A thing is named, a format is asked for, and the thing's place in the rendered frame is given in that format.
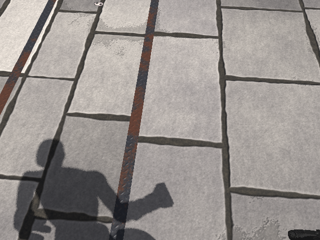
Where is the robot right hand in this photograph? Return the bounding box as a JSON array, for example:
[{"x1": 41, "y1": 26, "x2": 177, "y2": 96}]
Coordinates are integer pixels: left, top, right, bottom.
[{"x1": 288, "y1": 229, "x2": 320, "y2": 240}]

